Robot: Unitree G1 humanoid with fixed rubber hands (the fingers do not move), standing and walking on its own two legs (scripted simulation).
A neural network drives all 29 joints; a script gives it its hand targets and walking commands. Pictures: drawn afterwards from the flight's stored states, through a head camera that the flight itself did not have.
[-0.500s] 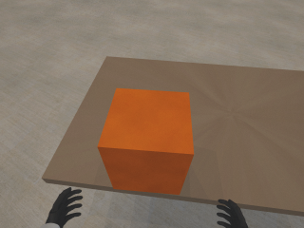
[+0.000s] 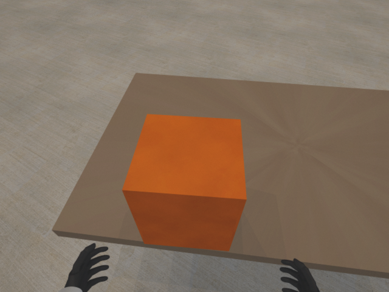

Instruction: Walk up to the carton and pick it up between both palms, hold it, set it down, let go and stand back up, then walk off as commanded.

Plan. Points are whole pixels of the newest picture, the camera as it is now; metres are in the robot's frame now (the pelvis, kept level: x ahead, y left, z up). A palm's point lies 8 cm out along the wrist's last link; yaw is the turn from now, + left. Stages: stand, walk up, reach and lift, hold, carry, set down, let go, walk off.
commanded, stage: let go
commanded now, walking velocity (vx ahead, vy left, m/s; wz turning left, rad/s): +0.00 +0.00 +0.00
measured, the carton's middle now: (189, 185) +0.36 +0.03 +0.01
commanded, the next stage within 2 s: stand in 0.12 s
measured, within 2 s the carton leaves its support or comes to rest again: neither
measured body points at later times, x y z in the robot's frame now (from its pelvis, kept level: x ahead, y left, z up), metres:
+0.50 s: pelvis -0.01 +0.00 -0.01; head -0.01 +0.00 +0.44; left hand +0.16 +0.30 -0.05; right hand +0.13 -0.30 -0.09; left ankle -0.03 +0.13 -0.75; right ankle -0.03 -0.12 -0.75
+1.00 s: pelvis -0.03 +0.00 -0.02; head +0.01 +0.00 +0.43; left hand +0.12 +0.32 -0.08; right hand +0.11 -0.31 -0.11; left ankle -0.02 +0.13 -0.74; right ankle -0.03 -0.12 -0.75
